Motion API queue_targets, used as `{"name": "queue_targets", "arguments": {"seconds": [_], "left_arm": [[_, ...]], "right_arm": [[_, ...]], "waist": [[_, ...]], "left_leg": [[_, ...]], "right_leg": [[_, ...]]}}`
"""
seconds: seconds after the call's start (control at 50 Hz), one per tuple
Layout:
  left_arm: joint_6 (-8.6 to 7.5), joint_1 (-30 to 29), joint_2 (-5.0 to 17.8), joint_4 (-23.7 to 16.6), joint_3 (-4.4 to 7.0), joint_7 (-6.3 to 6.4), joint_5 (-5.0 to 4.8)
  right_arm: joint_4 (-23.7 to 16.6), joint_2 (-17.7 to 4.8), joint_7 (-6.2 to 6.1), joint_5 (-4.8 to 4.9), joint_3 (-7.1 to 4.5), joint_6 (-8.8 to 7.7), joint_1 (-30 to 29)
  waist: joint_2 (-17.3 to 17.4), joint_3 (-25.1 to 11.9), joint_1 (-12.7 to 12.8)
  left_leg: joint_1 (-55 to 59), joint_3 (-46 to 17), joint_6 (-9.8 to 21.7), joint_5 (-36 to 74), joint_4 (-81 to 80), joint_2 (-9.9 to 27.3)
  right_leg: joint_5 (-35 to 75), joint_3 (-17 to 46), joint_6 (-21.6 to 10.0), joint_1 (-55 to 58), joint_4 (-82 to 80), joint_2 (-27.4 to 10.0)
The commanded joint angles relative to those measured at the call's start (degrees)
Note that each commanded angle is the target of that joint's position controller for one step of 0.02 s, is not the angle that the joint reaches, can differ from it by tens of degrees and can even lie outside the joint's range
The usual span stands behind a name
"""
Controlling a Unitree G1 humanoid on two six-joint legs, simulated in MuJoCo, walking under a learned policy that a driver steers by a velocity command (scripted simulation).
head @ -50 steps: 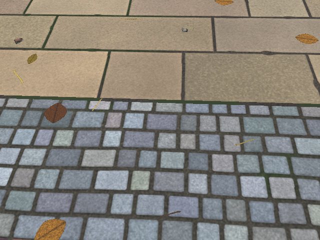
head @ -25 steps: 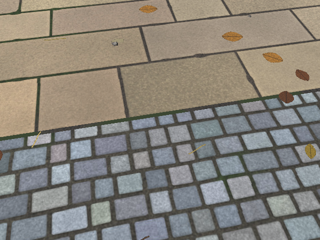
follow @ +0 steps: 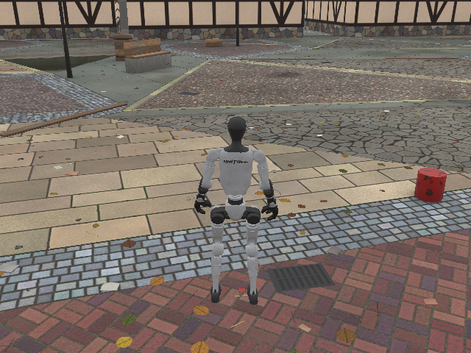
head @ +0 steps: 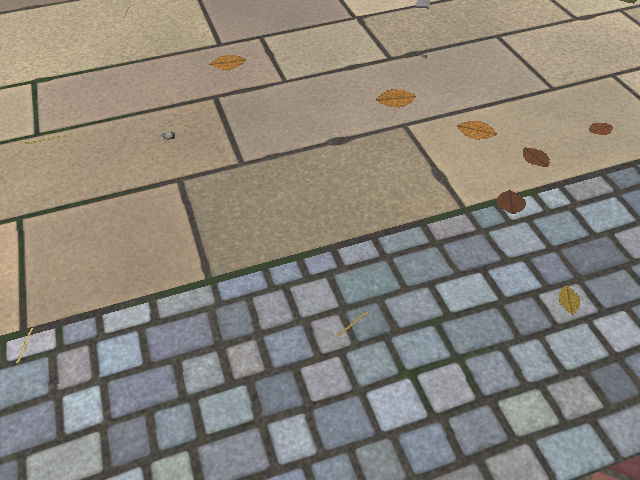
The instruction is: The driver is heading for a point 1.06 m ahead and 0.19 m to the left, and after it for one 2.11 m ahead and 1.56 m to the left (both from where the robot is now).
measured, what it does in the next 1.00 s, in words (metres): walks ahead: right foot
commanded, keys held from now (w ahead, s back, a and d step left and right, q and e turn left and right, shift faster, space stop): no key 0.18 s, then w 0.82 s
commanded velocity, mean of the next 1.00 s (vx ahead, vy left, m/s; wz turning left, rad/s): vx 0.30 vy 0.00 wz -0.02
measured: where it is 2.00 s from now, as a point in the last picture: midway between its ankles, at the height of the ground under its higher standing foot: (320, 342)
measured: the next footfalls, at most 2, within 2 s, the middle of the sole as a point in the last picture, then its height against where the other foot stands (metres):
right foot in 0.90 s outside the picture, level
left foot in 1.42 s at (269, 385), level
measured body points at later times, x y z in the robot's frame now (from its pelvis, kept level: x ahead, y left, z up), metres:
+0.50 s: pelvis +0.06 +0.03 +0.00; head +0.06 +0.05 +0.45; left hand +0.15 +0.30 -0.13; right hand +0.11 -0.25 -0.12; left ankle +0.03 +0.12 -0.74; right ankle -0.01 -0.11 -0.68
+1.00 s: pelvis +0.31 -0.01 -0.01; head +0.34 -0.01 +0.44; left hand +0.50 +0.24 -0.10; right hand +0.31 -0.29 -0.14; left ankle +0.13 +0.12 -0.64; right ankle +0.39 -0.10 -0.74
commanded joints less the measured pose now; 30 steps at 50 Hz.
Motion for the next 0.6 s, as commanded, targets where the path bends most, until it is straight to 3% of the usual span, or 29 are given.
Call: {"name": "queue_targets", "arguments": {"seconds": [0.02,0.18,0.22,0.26,0.3,0.34,0.36,0.38,0.4,0.42,0.44,0.46,0.48,0.52,0.54,0.56,0.6], "left_arm": [[-1.61,-0.4,6.6,-3.1,1.51,0.09,-0.02],[-2.1,0.0,5.8,-2.0,1.06,0.31,-0.25],[-1.76,1.9,6.8,-0.9,1.45,0.5,-0.59],[-1.45,4.9,10.0,-0.3,2.41,0.56,-1.15],[-2.31,6.7,11.2,0.5,2.68,0.74,-1.73],[-3.41,5.5,10.1,0.7,2.45,0.76,-2.1],[-3.47,3.3,9.8,0.3,2.34,0.62,-2.53],[-3.21,-0.1,9.5,-0.5,2.2,0.48,-2.86],[-3.13,-1.4,8.3,-0.8,1.93,0.46,-2.48],[-3.43,-2.9,4.7,-1.8,0.91,0.39,-1.75],[-4.42,-3.4,4.1,-4.9,0.87,0.83,-2.34],[-5.32,-2.6,7.7,-4.5,1.83,0.99,-3.41],[-5.99,-0.8,8.3,-3.4,2.08,0.47,-3.92],[-6.58,-0.7,7.7,-1.9,2.19,-0.12,-2.77],[-6.51,-1.5,7.6,-1.8,2.42,-0.46,-2.12],[-6.41,-1.4,6.7,-1.8,2.26,-0.97,-2.1],[-6.08,-2.7,5.6,-2.0,2.0,-1.51,-1.78]], "right_arm": [[-3.0,-6.4,-0.48,0.17,-1.66,-0.38,-1.0],[0.0,-6.1,-1.11,0.42,-1.82,-0.18,0.1],[1.1,-5.6,-1.31,0.75,-1.8,-0.01,1.0],[0.0,-5.4,-1.32,1.43,-1.88,-0.61,-1.1],[-1.9,-5.6,-0.89,2.41,-2.04,-2.19,-3.8],[-1.8,-5.6,0.11,3.13,-2.18,-3.74,-2.4],[-1.0,-5.3,0.68,3.24,-2.14,-4.39,-0.3],[1.4,-5.2,1.08,3.09,-2.34,-4.86,4.5],[4.2,-6.0,1.26,2.25,-2.92,-4.91,9.6],[5.8,-8.9,1.1,1.61,-3.76,-4.94,15.9],[5.7,-16.6,1.63,1.48,-5.43,-5.22,20.0],[4.4,-13.2,1.71,0.85,-4.25,-5.64,17.4],[3.3,-10.0,1.33,1.18,-3.34,-5.76,13.9],[2.1,-8.9,1.15,1.37,-2.8,-5.37,10.7],[2.0,-7.1,1.16,1.11,-2.09,-5.08,10.7],[2.2,-6.8,1.16,0.96,-1.86,-4.85,11.5],[2.9,-6.8,0.88,1.18,-1.72,-4.43,13.5]], "waist": [[-6.1,-0.6,0.5],[-2.8,-0.8,0.5],[-4.2,-1.6,1.2],[-9.2,2.6,3.3],[-12.1,7.1,4.0],[-12.5,6.9,2.6],[-11.2,6.0,1.0],[-9.5,4.0,-1.9],[-7.5,1.5,-3.8],[0.6,-0.6,-5.6],[17.2,-0.5,-5.7],[12.2,1.6,-4.5],[7.6,4.6,-2.4],[3.2,4.8,-1.1],[2.7,4.1,-1.0],[4.6,3.4,-0.9],[4.0,2.6,-1.3]], "left_leg": [[0.5,-0.4,0.3,6.5,-2.1,0.9],[2.2,-0.5,-0.3,7.7,-2.3,1.0],[0.8,2.7,-0.1,-2.1,0.8,-1.6],[-7.9,5.4,0.9,-10.2,8.7,-3.6],[-13.8,2.4,3.6,-11.9,14.6,-1.4],[-15.5,0.6,6.6,-14.8,13.8,0.7],[-10.7,1.2,7.9,-12.9,7.9,0.7],[0.3,3.3,8.3,-4.1,0.0,-0.9],[10.2,3.2,7.3,2.2,-1.4,-2.2],[17.4,-7.8,8.7,-2.3,-6.8,5.1],[22.1,-33.4,16.8,-11.5,-17.3,18.1],[20.5,-40.6,20.2,-15.5,-19.8,21.4],[20.0,-34.9,18.6,-15.6,-19.0,19.9],[19.6,-24.6,14.8,-8.5,-19.6,15.6],[18.7,-19.8,13.1,-2.0,-20.2,13.3],[17.8,-16.3,12.7,4.7,-20.5,12.1],[18.2,-10.6,12.7,16.5,-20.4,10.4]], "right_leg": [[9.1,5.4,-3.1,-1.5,-6.0,-5.2],[9.2,4.9,-3.1,-1.8,-5.3,-4.3],[-5.5,5.6,-4.4,-1.3,-7.2,-3.9],[-25.9,15.1,-8.8,-2.0,-13.8,-9.4],[-29.7,25.2,-13.1,-3.1,-18.3,-15.7],[-23.3,25.3,-13.6,-0.4,-17.6,-17.3],[-19.6,21.8,-12.3,-1.5,-16.4,-15.8],[-15.2,16.4,-10.2,-6.1,-14.4,-12.5],[-10.5,11.4,-8.0,-10.5,-9.3,-8.8],[-6.5,4.0,-4.4,-16.4,5.0,-3.6],[-12.1,-2.5,-0.9,-28.5,22.3,3.1],[-16.8,3.0,-1.4,-34.0,32.6,0.8],[-11.2,4.3,-2.7,-37.4,36.3,-2.1],[-1.1,2.3,-3.8,-38.4,34.6,-5.4],[2.4,1.6,-3.9,-36.2,32.8,-6.5],[4.9,0.4,-3.3,-34.2,31.2,-6.6],[8.2,-1.8,-1.9,-33.7,27.8,-6.3]]}}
